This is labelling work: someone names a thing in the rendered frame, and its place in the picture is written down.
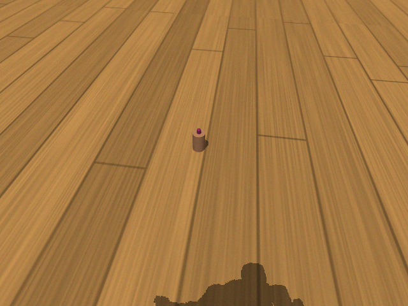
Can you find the bottle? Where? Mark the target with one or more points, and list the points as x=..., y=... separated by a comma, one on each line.
x=198, y=140

